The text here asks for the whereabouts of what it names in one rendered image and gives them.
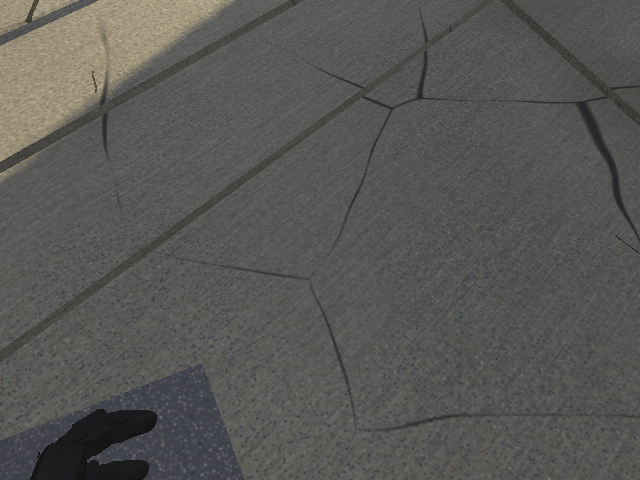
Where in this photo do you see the left robot hand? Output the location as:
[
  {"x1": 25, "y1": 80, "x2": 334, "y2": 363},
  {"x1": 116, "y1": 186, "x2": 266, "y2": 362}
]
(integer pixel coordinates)
[{"x1": 30, "y1": 409, "x2": 157, "y2": 480}]

